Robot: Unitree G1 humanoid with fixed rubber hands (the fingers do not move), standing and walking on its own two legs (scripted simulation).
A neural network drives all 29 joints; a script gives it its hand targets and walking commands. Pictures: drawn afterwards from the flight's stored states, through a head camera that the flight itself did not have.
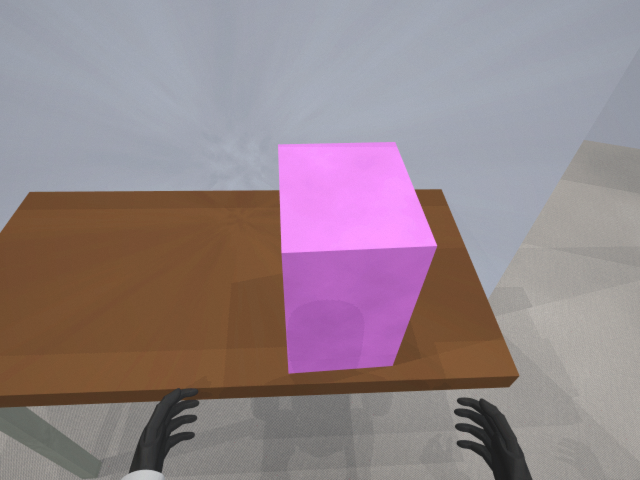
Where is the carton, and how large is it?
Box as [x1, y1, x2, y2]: [278, 142, 436, 373]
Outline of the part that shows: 394,142 278,144 281,252 289,373 392,365 436,247 436,244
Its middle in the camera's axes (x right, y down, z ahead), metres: +0.03 +0.03 +0.61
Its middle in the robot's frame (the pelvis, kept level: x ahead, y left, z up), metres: +0.43 -0.02 +0.01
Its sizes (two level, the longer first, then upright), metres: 0.213 0.175 0.298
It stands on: a table, 0.64 m high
